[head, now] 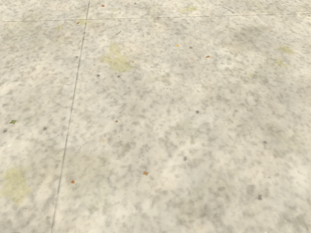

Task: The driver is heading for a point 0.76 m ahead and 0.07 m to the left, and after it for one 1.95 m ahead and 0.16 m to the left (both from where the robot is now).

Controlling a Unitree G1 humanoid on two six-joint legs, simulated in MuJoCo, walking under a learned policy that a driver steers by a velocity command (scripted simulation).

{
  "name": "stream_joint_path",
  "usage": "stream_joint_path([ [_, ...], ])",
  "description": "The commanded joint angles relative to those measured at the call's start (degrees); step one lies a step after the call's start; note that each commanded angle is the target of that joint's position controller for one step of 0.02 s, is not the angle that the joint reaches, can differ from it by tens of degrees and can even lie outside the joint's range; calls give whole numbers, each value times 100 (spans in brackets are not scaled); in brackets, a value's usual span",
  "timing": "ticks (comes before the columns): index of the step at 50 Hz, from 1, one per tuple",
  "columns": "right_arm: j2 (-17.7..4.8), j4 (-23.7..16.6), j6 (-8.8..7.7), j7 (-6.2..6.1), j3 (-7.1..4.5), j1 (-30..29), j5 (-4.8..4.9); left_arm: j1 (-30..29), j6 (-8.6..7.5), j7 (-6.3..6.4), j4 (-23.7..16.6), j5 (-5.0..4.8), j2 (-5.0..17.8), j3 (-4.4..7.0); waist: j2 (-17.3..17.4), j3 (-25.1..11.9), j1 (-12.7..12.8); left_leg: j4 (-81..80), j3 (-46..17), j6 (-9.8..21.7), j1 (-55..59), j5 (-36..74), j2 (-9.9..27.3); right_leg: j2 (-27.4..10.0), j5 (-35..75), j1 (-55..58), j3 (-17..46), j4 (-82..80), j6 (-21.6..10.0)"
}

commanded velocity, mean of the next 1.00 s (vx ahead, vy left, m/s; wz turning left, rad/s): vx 0.29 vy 0.00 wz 0.40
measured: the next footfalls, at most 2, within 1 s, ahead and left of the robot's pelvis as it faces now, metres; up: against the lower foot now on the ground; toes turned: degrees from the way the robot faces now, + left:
right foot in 0.32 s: +0.31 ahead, -0.09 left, -0.19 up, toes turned +7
left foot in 0.66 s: +0.33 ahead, +0.14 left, -0.19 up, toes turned +23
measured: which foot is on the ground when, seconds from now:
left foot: down 0.00-0.34, up 0.36-0.64, down 0.66-1.00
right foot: up 0.00-0.30, down 0.32-0.68, up 0.70-1.00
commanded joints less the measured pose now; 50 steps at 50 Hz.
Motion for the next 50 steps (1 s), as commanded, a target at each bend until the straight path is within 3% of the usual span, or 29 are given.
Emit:
stream_joint_path([
  [1,-149,260,93,104,112,1101,0,-884,-318,289,-989,-39,290,78,-129,774,-86,-266,-2191,1675,621,1639,2017,-463,1323,-3158,500,-1185,-540],
  [2,425,-67,-7,-4,369,370,-112,-929,-325,329,-937,234,-42,-59,-427,1091,143,-512,-1686,1331,-817,1274,1566,-824,3241,-2336,880,-3140,-722],
  [3,355,-299,-92,-53,393,53,140,-779,-276,266,-688,296,52,-2,-239,1201,118,-828,-1163,1373,-2063,1054,1209,-646,4617,-1196,449,-4633,-630],
  [5,-9,-63,-187,-49,385,546,37,-854,-194,93,-742,283,-48,-100,463,639,145,-177,-1126,1308,-3256,812,716,-230,5495,428,-82,-3964,-343],
  [7,91,65,-303,-242,443,1186,46,-1337,-263,73,-965,284,241,-126,-27,572,-257,759,-1658,1259,-1919,332,534,-312,6939,-926,498,-5572,-145],
  [8,137,-256,-333,-333,461,782,-15,-1449,-302,158,-1071,213,382,-163,-386,280,-334,1382,-1045,832,-2676,-437,-7,-175,8384,275,279,-7042,-96],
  [10,-278,-391,-235,-198,424,643,-104,-1601,-202,225,-1363,115,437,-113,-22,263,-72,1423,-1457,863,-3913,-1158,-21,85,7600,2082,-129,-6641,44],
  [14,-370,-403,-33,-214,325,1684,270,-1958,-192,192,-1609,198,549,-69,165,696,-567,2841,-2777,823,-1136,60,-11,287,6185,1448,-18,-9533,-153],
  [16,-208,-656,185,8,421,1216,283,578,-322,315,-663,46,1105,245,-420,78,480,5060,-2205,190,-1792,1104,-446,-431,8091,4073,49,-10381,-701],
  [17,562,-915,153,250,599,1745,319,1967,-369,332,-513,68,1699,482,-1560,-1844,485,7758,-1372,-357,-3636,-1491,-722,-1749,12265,7509,537,-7820,-2072],
  [18,499,-996,125,269,527,2499,572,1545,-221,124,-691,211,1832,578,-1487,-2784,266,10113,-744,-611,-5389,-4108,-848,-3045,14502,8580,1131,-6509,-3260],
  [19,6,-1227,252,323,429,1946,648,1600,-115,168,-850,569,1701,590,-521,-2082,641,10594,-716,-807,-6274,-3838,-510,-3101,14409,7748,1284,-6576,-3004],
  [20,126,-1722,356,199,448,1162,519,398,-89,285,-1162,573,1351,529,56,-1065,539,9578,-991,-685,-6645,-2661,29,-3074,10731,5903,1484,-7295,-2440],
  [22,241,-1965,396,36,463,538,127,-1424,-171,295,-1457,16,833,283,6,390,-577,7856,-771,-562,-4853,-1294,504,-2150,8112,1570,698,-8631,-2217],
  [23,356,-1603,401,79,488,1049,44,-1339,-344,517,-1459,49,200,131,83,678,-627,6700,-634,-470,-3723,160,799,-1569,7454,188,-112,-8879,-1848],
  [24,574,-1312,437,179,514,1394,-19,-618,-483,593,-1031,101,302,186,-373,802,-594,6476,-258,-377,-3559,634,673,-1156,7147,-41,-411,-8754,-1720],
  [25,356,-991,419,307,438,1485,-3,-718,-593,698,-1094,136,304,132,-13,615,-334,4996,-212,-419,-3007,2193,654,-829,6199,-444,-907,-8614,-1650],
  [28,289,-940,345,558,320,1263,97,-453,-538,538,-689,340,1119,233,-392,155,-533,5021,-159,-458,-1761,2949,551,-979,6108,-801,-606,-7868,-1247],
  [31,-404,-985,129,246,-70,1271,-15,-1701,-490,287,-1022,101,1356,211,-522,-86,-953,4460,115,-645,-676,1419,395,-1125,6522,-820,-573,-6973,-912],
  [33,-785,-697,39,-10,-312,1940,-70,-2698,-491,134,-1354,57,2067,448,-67,-225,-1543,3082,864,-544,655,954,-211,-849,6547,-841,-775,-5322,-719],
  [34,-1337,-652,-23,-176,-402,1878,136,-2233,-426,21,-1476,-82,1943,609,1163,-598,-1223,1709,-5,299,1209,3052,116,-163,4792,-973,-901,-3714,-574],
  [35,-1656,-764,-82,-284,-408,1822,141,-1328,-368,-74,-1483,37,1125,430,1712,-1190,-695,552,-2842,2068,1962,3576,1423,545,140,-2178,-389,-2741,-308],
  [36,-1076,-585,-213,-255,-249,2287,97,-1302,-311,8,-1379,-143,824,316,427,-743,-915,494,-3190,2315,2121,4502,1765,496,-121,-2728,363,-2424,-288],
  [37,-782,-426,-309,-119,-159,2420,236,-1348,-316,75,-1522,-246,559,248,661,-461,-852,341,-4273,2443,1593,2565,2335,327,214,-3524,884,-2477,-172],
  [39,364,-537,-28,-114,232,986,156,-1358,-129,243,-1210,210,460,141,-195,85,-281,815,-4184,1830,-273,-614,2001,-212,2244,-3429,1200,-3485,-21],
  [41,46,-581,112,-114,261,535,119,-315,-52,243,-676,498,537,98,-6,205,189,1109,-2505,1513,-2705,-1799,1096,181,3430,-1387,414,-3177,-67],
  [42,311,-482,36,-190,375,459,84,-675,-40,175,-733,546,551,59,167,356,33,1334,-2304,1261,-2612,-1893,1085,-164,4915,-1780,735,-3701,-92],
  [46,-108,-300,-173,-416,530,781,-27,-1969,-46,180,-1138,125,833,75,289,184,-424,1805,-1362,768,-3296,-3169,871,-54,6072,315,-21,-6606,75],
  [50,-597,-255,-125,-259,450,862,2,-2719,97,225,-1419,183,990,6,455,862,-684,1803,-2672,1035,-2297,-3908,1521,-220,5069,164,323,-7838,104],
])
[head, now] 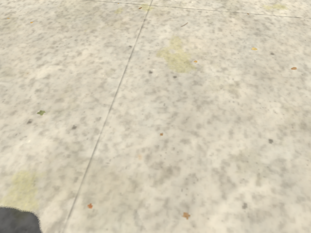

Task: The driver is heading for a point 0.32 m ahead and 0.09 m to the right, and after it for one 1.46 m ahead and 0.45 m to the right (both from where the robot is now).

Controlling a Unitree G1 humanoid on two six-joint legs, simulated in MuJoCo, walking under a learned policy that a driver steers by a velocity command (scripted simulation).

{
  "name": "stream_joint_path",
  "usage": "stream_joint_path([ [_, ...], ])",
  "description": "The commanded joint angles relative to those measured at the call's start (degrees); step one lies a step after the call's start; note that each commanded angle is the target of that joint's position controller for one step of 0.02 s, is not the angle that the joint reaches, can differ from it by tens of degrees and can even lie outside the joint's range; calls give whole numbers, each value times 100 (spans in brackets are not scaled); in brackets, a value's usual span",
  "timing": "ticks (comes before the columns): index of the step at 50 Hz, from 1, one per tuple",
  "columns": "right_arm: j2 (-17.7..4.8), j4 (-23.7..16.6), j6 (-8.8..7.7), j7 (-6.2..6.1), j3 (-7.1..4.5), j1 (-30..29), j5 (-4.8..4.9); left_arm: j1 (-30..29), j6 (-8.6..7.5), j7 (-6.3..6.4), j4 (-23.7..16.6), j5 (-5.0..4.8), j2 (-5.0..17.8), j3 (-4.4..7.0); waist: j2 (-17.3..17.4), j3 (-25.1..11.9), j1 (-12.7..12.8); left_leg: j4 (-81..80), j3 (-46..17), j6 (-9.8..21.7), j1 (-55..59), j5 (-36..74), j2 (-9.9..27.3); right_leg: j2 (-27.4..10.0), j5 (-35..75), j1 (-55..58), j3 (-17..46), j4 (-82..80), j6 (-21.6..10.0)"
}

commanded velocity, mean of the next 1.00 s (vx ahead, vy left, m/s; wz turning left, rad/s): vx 0.20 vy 0.00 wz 0.02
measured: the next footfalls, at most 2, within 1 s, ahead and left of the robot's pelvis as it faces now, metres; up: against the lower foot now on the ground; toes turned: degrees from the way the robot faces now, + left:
right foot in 0.10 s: +0.15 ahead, -0.16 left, -0.19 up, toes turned +3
left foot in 0.48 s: +0.34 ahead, +0.05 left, -0.19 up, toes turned -4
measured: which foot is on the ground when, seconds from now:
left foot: down 0.00-0.10, up 0.12-0.46, down 0.48-1.00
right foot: up 0.00-0.08, down 0.10-1.00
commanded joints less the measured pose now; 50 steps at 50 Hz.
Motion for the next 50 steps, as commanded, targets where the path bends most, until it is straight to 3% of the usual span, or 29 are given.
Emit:
stream_joint_path([
  [1,-1441,-256,-8,-47,-295,-215,60,-1053,-16,72,-560,-23,592,69,577,1049,-30,-2496,-2743,1256,-443,-396,1299,-96,-322,597,116,-1454,-57],
  [2,-1282,-292,335,-451,-580,-495,839,-1390,-43,-3,-625,-1482,175,259,-3,1294,-10,-1957,-2279,1051,-333,1734,774,133,-385,619,-152,-2409,-98],
  [3,-1355,-171,508,-605,-594,-464,811,-458,-59,-7,-184,-1411,41,188,323,954,257,-1206,-1854,870,-135,2557,746,150,416,1348,-448,-2853,-157],
  [4,-1009,-20,541,-638,-598,-149,776,691,-1,18,335,-1107,85,310,422,323,494,-175,-1525,757,-384,2771,499,150,713,2549,-645,-2597,-292],
  [5,-575,119,483,-566,-599,-30,746,1924,89,58,782,-879,249,453,-77,-301,1012,1717,-867,455,-1265,2112,17,-173,1183,4048,-368,-2145,-550],
  [6,-32,31,378,-475,-564,-423,752,3098,158,32,1204,-728,381,473,-698,-486,1567,4720,-353,75,-3405,-399,-673,-857,3020,5394,184,-503,-944],
  [7,-74,-551,206,-440,-473,-384,1004,2975,131,67,1270,-745,1169,677,-1516,-1055,1290,5600,-122,-66,-4299,147,-308,-1640,1750,5579,1651,-754,-1621],
  [8,-266,-824,148,-489,-503,-702,1058,2628,129,78,1180,-727,1044,683,-1097,-1107,1243,4892,-141,-70,-4625,1067,81,-1715,-479,5192,2466,-1482,-1928],
  [9,-324,-864,190,-566,-526,-1231,952,2132,145,120,1002,-670,403,484,-567,-466,1200,4756,-26,-131,-4591,1388,235,-1416,183,4390,2034,-1504,-1752],
  [10,-98,-1114,266,-629,-466,-1375,916,1526,162,200,980,-567,454,456,-465,-557,832,4424,-106,-241,-4243,1623,394,-1612,-637,3684,2609,-1796,-1869],
  [11,-66,-1208,326,-632,-470,-1721,889,1205,107,268,908,-499,111,307,-98,-364,735,4315,-414,-271,-4382,1997,481,-1694,-429,3253,2737,-1619,-1788],
  [12,-275,-1305,363,-620,-537,-1771,872,1003,43,276,884,-460,-106,199,-57,51,489,3152,-574,-167,-4336,2802,527,-1448,-226,2633,2471,-1479,-1490],
  [14,-134,-1316,392,-585,-516,-1690,584,858,-24,405,798,-309,-212,103,-17,182,321,818,-551,-275,-3140,3851,516,-789,523,1405,1467,-1580,-1158],
  [15,-62,-1373,392,-543,-500,-1871,443,807,-30,494,791,-355,-250,106,-135,-58,340,-689,-344,-335,-1884,4559,432,-447,818,983,1002,-1815,-997],
  [16,-163,-1483,353,-529,-543,-2275,462,873,-67,573,733,-469,-65,154,-353,-158,487,-1946,-209,-430,-913,5039,232,-298,1226,778,712,-2025,-966],
  [19,-147,-1626,457,-432,-527,-2875,750,1146,-31,665,840,-640,198,266,-728,-275,621,-3350,-315,-557,-158,5041,-25,-609,1969,1611,836,-2001,-987],
  [21,-304,-1664,486,-339,-555,-3243,724,1443,-71,670,897,-717,153,316,-462,-32,837,-4036,-288,-393,-19,5153,-103,-673,1795,1981,1075,-1928,-920],
  [23,-422,-1540,445,-298,-610,-3058,603,1790,-69,630,1029,-675,-38,352,-409,21,797,-4840,-408,-145,471,5547,-28,-401,1321,2275,1009,-1605,-762],
  [25,-882,-1330,488,-304,-734,-2641,487,2730,-108,503,1226,-545,-287,400,129,-521,1195,-4181,-704,270,2360,8209,573,-10,232,1387,886,-1354,-486],
  [26,-801,-1294,561,-248,-783,-2599,560,2854,-113,468,1274,-528,-460,349,373,-865,1077,-3948,-742,588,2974,7674,624,112,-280,1043,712,-1433,-318],
  [28,-410,-1326,690,-253,-723,-2788,591,2123,-3,450,1084,-594,-352,365,316,-752,893,-4055,-765,522,2785,6231,392,372,-1808,1023,374,-1457,-293],
  [32,-537,-1350,662,-321,-750,-3174,609,1921,181,506,1002,-517,-324,419,276,-138,997,-4145,-837,394,2134,5706,315,371,-2320,1162,257,-1507,-317],
  [36,-519,-1194,582,-326,-757,-3071,593,1964,173,525,1100,-538,-276,496,164,-251,1011,-3976,-820,439,2139,6511,267,356,-1641,1581,212,-1260,-216],
  [38,-520,-1049,608,-347,-776,-2852,650,2062,200,509,1174,-573,-350,523,113,-324,1043,-3959,-792,448,2109,5220,151,465,-2488,1635,104,-1235,-302],
  [41,-676,-1004,579,-410,-828,-2642,811,1955,145,530,1058,-659,-282,578,-18,297,1035,-4073,-931,519,1387,2301,50,343,-4063,1296,314,-1349,-728],
  [43,-639,-1127,399,-405,-815,-2868,879,2158,-9,561,1061,-702,-233,589,-213,758,1167,-3782,-702,470,566,2203,-138,22,-4223,1550,777,-1689,-1016],
  [46,-638,-1425,37,-269,-796,-3472,894,2310,-220,550,1058,-696,262,716,-808,1132,1195,-2560,89,268,-1158,4430,-286,-956,-1731,2894,1921,-1831,-1398],
  [48,-580,-1288,-31,-177,-810,-3079,828,2283,-173,505,990,-656,94,676,-670,698,1036,-2443,239,326,-984,4385,-293,-832,-52,3136,1409,-1166,-1269],
  [50,-688,-767,-31,-46,-935,-1352,819,1335,-123,446,685,-622,-6,609,-573,10,42,-3422,-260,740,1846,4103,-416,38,1263,1626,437,401,-869],
])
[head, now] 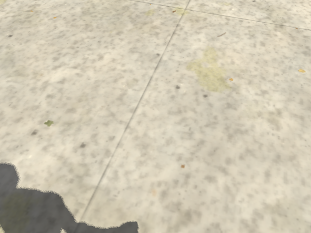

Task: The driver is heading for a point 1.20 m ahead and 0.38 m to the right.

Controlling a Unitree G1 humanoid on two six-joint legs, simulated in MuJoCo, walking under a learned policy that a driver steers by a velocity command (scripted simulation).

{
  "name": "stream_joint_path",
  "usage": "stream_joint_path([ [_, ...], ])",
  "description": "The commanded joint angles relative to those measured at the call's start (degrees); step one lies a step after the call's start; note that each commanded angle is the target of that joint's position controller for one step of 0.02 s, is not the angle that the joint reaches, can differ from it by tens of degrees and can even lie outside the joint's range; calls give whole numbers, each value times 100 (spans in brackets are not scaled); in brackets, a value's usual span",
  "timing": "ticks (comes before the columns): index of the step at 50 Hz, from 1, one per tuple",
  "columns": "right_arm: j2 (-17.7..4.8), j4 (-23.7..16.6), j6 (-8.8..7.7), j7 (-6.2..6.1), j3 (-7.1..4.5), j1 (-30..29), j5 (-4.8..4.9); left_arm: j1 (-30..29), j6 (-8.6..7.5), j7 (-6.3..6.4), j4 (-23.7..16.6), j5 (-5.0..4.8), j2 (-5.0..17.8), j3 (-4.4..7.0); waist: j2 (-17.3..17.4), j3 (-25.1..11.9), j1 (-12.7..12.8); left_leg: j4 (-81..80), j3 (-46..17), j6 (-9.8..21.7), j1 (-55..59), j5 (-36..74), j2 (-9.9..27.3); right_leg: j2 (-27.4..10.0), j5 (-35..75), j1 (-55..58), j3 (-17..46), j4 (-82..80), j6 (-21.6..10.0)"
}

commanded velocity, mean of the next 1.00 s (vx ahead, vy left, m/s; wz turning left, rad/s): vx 0.46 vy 0.00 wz -0.40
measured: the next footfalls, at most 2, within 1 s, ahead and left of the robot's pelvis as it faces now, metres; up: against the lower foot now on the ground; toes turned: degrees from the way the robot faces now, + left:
right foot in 0.54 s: +0.34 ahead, -0.19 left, +0.00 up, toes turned -12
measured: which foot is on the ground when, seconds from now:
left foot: down 0.00-0.56, up 0.58-1.00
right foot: down 0.00-0.02, up 0.04-0.52, down 0.54-1.00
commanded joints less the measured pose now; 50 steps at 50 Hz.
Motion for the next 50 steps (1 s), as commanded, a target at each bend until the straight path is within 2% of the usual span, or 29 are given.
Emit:
stream_joint_path([
  [1,-917,271,-123,161,-314,2123,-160,-967,-152,-77,-578,97,422,28,643,-593,-1459,-1474,-2395,976,3329,940,956,404,4086,-2901,-157,3286,-208],
  [2,-936,419,-46,202,-197,2338,-162,-955,-287,-122,-618,244,406,53,1531,-670,-1152,-2056,-4019,1205,3635,2580,1958,574,-39,-3872,429,4660,-257],
  [3,-961,415,-39,218,-153,2074,-214,-661,-367,-154,-820,-63,326,70,1589,-579,-795,-2827,-5116,1604,3420,837,2513,476,154,-4719,704,4810,-366],
  [4,-752,272,-65,176,-46,1486,-187,-1300,-354,-83,-1034,-229,495,90,833,136,-675,-2926,-4710,1520,2702,213,2474,100,565,-5036,374,4828,-391],
  [5,-548,164,-57,142,90,971,-214,-1561,-291,-17,-1211,-190,514,106,310,396,-425,-3033,-3951,1253,1836,230,2276,-175,1174,-4775,233,4487,-383],
  [6,-420,109,-37,124,171,623,-262,-1267,-160,46,-1107,-102,501,143,294,333,-176,-3210,-3276,948,1225,139,1982,-398,1562,-4213,178,4170,-341],
  [7,-452,90,16,85,175,424,-283,-940,-75,83,-1029,-77,547,186,527,425,-13,-3382,-2726,793,818,-23,1734,-484,1822,-3870,123,3778,-246],
  [8,-493,140,44,35,176,491,-302,-871,-31,88,-1008,-55,559,192,703,469,-16,-3532,-2271,692,631,130,1554,-493,2151,-3709,13,3620,-176],
  [10,-590,326,39,-46,177,834,-297,-1113,-23,74,-1113,-38,550,193,662,550,-77,-3696,-1712,593,666,782,1445,-502,2741,-3829,-91,3206,-77],
  [13,-693,488,21,-142,155,1217,-288,-1850,-30,3,-1415,36,508,160,602,443,-314,-3724,-1191,446,1411,1886,1475,-458,3373,-4252,-30,2108,-58],
  [17,-858,552,25,-179,105,1348,-257,-2613,-20,-127,-1740,-21,452,76,635,477,-522,-3798,-752,361,1965,1830,1578,-294,3975,-4136,-93,770,-24],
  [21,-938,643,34,-146,42,1479,-199,-3139,-19,-261,-2000,-27,476,2,558,677,-666,-3653,-482,369,2555,1797,1846,-275,3614,-4173,-294,243,-96],
  [23,-1043,655,65,-127,-8,1470,-177,-3313,-44,-342,-2158,-14,526,-16,654,737,-644,-3346,-347,330,2836,2404,1974,-230,3021,-4089,-496,55,-281],
  [25,-1237,563,100,-116,-61,1265,-148,-3053,-53,-403,-2212,2,692,44,856,412,-369,-2590,-15,207,2794,4433,1933,94,2319,-3102,-953,-132,-530],
  [26,-1326,506,130,-122,-87,1182,-130,-2472,-53,-422,-2086,3,854,137,925,25,-29,-1808,162,123,2676,5547,1850,370,2335,-2144,-1164,-297,-664],
  [27,-1332,429,136,-124,-75,1129,-152,-1370,-35,-417,-1788,-24,1196,318,760,-556,482,-537,355,-31,2059,5831,1654,537,2612,-527,-1070,-536,-880],
  [28,-1199,211,58,-110,-8,1050,-323,-246,6,-304,-1584,-47,1847,510,-187,-1327,804,1598,570,-330,297,3476,1296,-686,2961,1531,840,-547,-1381],
  [29,-597,34,-190,58,210,1452,-277,-233,-47,-349,-1633,-34,2047,461,-1521,-2242,364,3343,-293,-484,-1680,-1167,117,-2009,1778,3027,4232,-1875,-2501],
  [30,-1192,-9,-431,162,35,883,-125,-123,-39,-330,-1633,91,1552,331,-871,-2012,649,3625,-1059,-271,-2343,-934,460,-1794,1262,2931,4010,-2134,-2183],
  [31,-1315,-243,-488,154,5,304,-14,-600,-82,-302,-1708,109,1297,261,-625,-1162,572,3372,-889,-149,-2567,-480,687,-1552,1770,2149,3060,-2132,-1901],
  [32,-1205,-294,-465,85,4,176,-98,-1115,-142,-332,-1831,85,1210,209,194,-665,244,2768,-876,-164,-2149,-67,937,-1308,2507,1066,2392,-2209,-1706],
  [33,-1221,-308,-369,16,-60,154,-208,-1439,-183,-343,-1886,81,1077,155,351,-472,18,2270,-856,-236,-1627,135,1088,-1092,3173,284,1922,-2302,-1558],
  [34,-1164,-377,-258,0,-83,268,-249,-1575,-187,-336,-1940,100,1034,121,289,-370,-194,2025,-864,-313,-1275,193,1162,-944,3479,-212,1699,-2391,-1517],
  [36,-1026,-548,-129,-38,-97,260,-293,-1497,-189,-274,-1918,32,1080,116,156,-263,-316,1524,-743,-530,-1115,349,1121,-815,3755,-702,1434,-2485,-1543],
  [39,-939,-866,-70,-88,-76,-434,-384,-1143,-185,-145,-1862,24,1337,184,67,13,-169,331,-629,-762,-1238,1282,933,-634,3803,-1093,1185,-2567,-1480],
  [42,-753,-1111,-120,-51,11,-1120,-335,-855,-174,-98,-1769,-4,1294,176,-142,145,66,-985,-592,-700,-806,2313,636,-349,3283,-1342,1031,-2501,-1201],
  [44,-790,-1274,-141,-21,28,-1443,-285,-671,-185,-117,-1685,-22,1317,183,-245,177,190,-1455,-593,-651,-543,2596,496,-357,3044,-1310,1182,-2443,-1098],
  [47,-962,-1488,-192,46,20,-1700,-239,-441,-140,-113,-1585,-66,1267,180,-256,142,266,-1885,-773,-582,-581,2300,426,-541,2962,-635,1645,-2025,-1080],
  [50,-1159,-1523,-310,108,-31,-1493,-222,-437,-55,-46,-1607,-28,1340,219,-448,30,123,-2186,-760,-424,-174,1544,346,-656,3345,-126,2079,-1474,-1040],
])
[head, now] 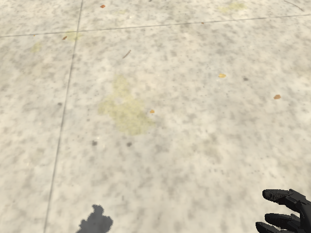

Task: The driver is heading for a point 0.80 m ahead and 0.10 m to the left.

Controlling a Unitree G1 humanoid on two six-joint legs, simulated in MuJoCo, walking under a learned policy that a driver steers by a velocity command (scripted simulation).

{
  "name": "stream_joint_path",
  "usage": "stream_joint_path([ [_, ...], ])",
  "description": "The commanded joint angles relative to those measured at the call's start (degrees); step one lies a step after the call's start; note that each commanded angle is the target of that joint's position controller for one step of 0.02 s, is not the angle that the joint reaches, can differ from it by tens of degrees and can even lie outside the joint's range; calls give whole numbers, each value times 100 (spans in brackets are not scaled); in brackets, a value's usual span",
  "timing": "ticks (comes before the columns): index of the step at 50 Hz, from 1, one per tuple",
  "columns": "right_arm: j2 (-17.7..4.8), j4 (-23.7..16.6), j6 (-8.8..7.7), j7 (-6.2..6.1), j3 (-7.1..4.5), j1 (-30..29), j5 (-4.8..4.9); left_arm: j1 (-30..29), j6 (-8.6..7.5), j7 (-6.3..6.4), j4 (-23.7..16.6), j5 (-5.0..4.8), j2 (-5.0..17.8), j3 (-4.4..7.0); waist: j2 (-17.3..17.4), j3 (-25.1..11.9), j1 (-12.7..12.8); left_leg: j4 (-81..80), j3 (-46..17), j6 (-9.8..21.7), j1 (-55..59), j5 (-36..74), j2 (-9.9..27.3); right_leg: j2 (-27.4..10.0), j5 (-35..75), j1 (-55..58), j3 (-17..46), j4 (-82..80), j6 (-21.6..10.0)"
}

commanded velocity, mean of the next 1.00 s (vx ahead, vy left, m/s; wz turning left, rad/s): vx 0.19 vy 0.00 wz -0.05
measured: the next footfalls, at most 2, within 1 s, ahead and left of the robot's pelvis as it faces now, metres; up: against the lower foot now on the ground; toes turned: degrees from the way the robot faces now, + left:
left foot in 0.04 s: +0.20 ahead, +0.12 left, +0.00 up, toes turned -6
right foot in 0.48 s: +0.25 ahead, -0.13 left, +0.00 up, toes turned -7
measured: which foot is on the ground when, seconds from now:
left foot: up 0.00-0.02, down 0.04-0.74, up 0.76-0.96, down 0.98-1.00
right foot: down 0.00-0.06, up 0.08-0.46, down 0.48-0.96, up 0.98-1.00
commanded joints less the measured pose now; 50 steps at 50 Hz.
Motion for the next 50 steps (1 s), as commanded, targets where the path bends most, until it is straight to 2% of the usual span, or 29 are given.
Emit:
stream_joint_path([
  [1,-823,-351,-190,8,-254,181,21,-118,18,60,-351,14,786,190,-945,-318,-541,-372,144,236,1111,-461,-113,-1323,2338,-5,1357,305,-582],
  [2,-997,-211,-209,-15,-329,944,-54,-321,6,36,-476,39,614,129,-841,-878,-915,-217,-82,492,2394,-319,268,-1055,2638,-423,1102,1189,-420],
  [3,-1408,-134,-173,-76,-437,1938,-137,-405,-11,32,-670,154,376,37,-130,-1678,-1295,25,-1029,847,4028,331,1307,-547,1515,-1406,465,2943,-112],
  [4,-1573,-41,-83,-36,-468,2127,-196,566,-31,44,-763,-55,204,-29,1898,-2357,-795,-294,-3413,1832,5548,325,2561,73,-1651,-3261,44,4447,234],
  [5,-966,-229,-21,-29,-339,1827,-82,589,11,92,-564,-81,837,87,1081,-1917,-817,-375,-3430,1694,5144,110,2591,-417,-1595,-3760,157,5179,356],
  [6,-633,-344,26,-47,-238,1551,-74,-19,79,118,-644,-8,1078,161,452,-1247,-937,-339,-2452,1474,4369,956,2305,-511,-1187,-3814,-3,5379,485],
  [7,-561,-356,76,-28,-175,1300,-100,-274,139,146,-703,66,1013,174,-50,-877,-791,-361,-1730,1366,3619,1898,2026,-667,-910,-3600,-207,5302,590],
  [8,-502,-274,104,1,-147,1197,-95,-430,174,147,-796,144,910,182,-96,-599,-663,-415,-1289,1343,3062,2503,1782,-794,-780,-3485,-315,5046,624],
  [10,-501,-141,103,41,-129,1161,-152,-304,247,110,-843,81,514,114,256,-506,-460,-727,-690,1295,2405,2709,1439,-890,-574,-3007,-526,4544,635],
  [12,-650,-36,116,26,-168,1078,-146,-367,277,119,-915,82,348,57,425,-586,-386,-888,-351,1417,2262,3075,1370,-868,-244,-2852,-652,3917,714],
  [17,-884,171,273,-52,-203,1057,-7,-948,278,61,-1036,138,303,-53,413,-835,-504,-994,254,1298,2046,2649,1215,-959,1074,-1885,-927,2185,740],
  [20,-978,317,339,-37,-197,1291,28,-1353,286,22,-1165,146,448,-33,424,-700,-653,-850,116,1261,2230,1952,1313,-897,1065,-1694,-985,1502,651],
  [23,-942,388,396,-50,-153,1300,130,-1304,261,-8,-1147,181,512,9,421,-577,-509,-375,14,965,2150,918,1180,-743,1650,-949,-1137,156,356],
  [24,-788,452,376,-49,-95,1534,93,-1277,258,22,-1172,227,706,52,202,-636,-543,-129,82,663,1914,375,968,-1028,2582,-399,-793,-118,190],
  [25,-542,403,319,-24,-3,1758,-109,-1159,281,80,-1251,307,1039,100,-435,-1054,-725,456,416,312,1397,-776,571,-1845,4474,491,-49,288,-116],
  [26,-269,492,311,-15,83,2221,-146,-1346,338,100,-1257,316,848,23,-1235,-1262,-973,613,665,7,1002,-2409,289,-2378,4503,679,404,346,-710],
  [27,-392,475,383,-46,88,1952,-130,-1469,351,51,-1254,270,477,-61,-1175,-1212,-805,467,535,-121,1250,-2350,352,-2224,3404,246,433,202,-778],
  [28,-524,426,462,-65,65,1704,-111,-1676,346,2,-1251,262,391,-86,-1048,-972,-819,306,574,-146,1431,-1988,344,-1862,2547,-142,182,165,-520],
  [30,-714,523,616,-84,36,1634,-119,-1851,304,-58,-1283,270,415,-84,-698,-454,-740,42,537,-89,1409,-1558,366,-1353,1715,-548,-371,258,-64],
  [32,-808,474,656,-91,16,1526,-60,-1699,266,-20,-1205,266,674,6,-575,-278,-684,139,476,-8,1266,-1301,333,-1271,1979,-463,-519,388,45],
  [37,-782,260,714,-138,-58,1391,39,-1272,361,207,-1125,228,885,149,-928,-754,-559,1361,561,-67,794,-1621,166,-2219,3563,87,4,300,-656],
  [39,-718,196,839,-100,-92,1335,52,-1122,357,249,-1109,220,955,196,-1199,-839,-385,2569,645,-21,376,-3402,155,-2772,1813,33,562,-266,-1008],
  [40,-742,107,878,-62,-129,1203,77,-992,299,254,-1067,225,1035,228,-1066,-691,-296,3185,471,53,46,-3682,345,-2990,479,-106,857,-621,-1102],
  [42,-709,-6,908,-21,-162,1125,129,-1369,170,234,-1025,124,1119,260,-1002,-241,-514,2971,351,196,28,-3491,581,-2879,-1099,-672,687,-1131,-828],
  [46,-664,491,858,60,-236,2204,64,-2117,141,97,-1020,-4,1051,255,-909,-369,-1150,1228,1171,367,2190,-2059,127,-2106,-1009,-1763,-949,-823,-249],
  [47,-649,719,855,70,-265,2672,55,-2126,154,85,-986,12,916,227,-733,-348,-1295,891,1374,404,2710,-1950,-94,-1945,-1290,-2078,-1270,-339,-114],
  [48,-674,932,832,69,-300,3113,51,-2088,168,71,-962,52,671,174,-189,-207,-1391,443,1208,531,3086,-2295,-165,-1687,-1544,-2493,-1692,664,112],
  [49,-1113,914,752,4,-387,3453,18,-2113,171,2,-1054,110,263,64,1237,16,-1393,-567,-1040,1068,3466,-3448,1122,-1185,-1714,-3771,-2160,3158,553],
  [50,-1682,451,564,53,-388,3043,-31,-2276,46,-25,-1364,43,274,45,1371,167,-1165,-1678,-3729,1967,3277,-4420,2113,-623,-1606,-4917,-1235,3957,568],
])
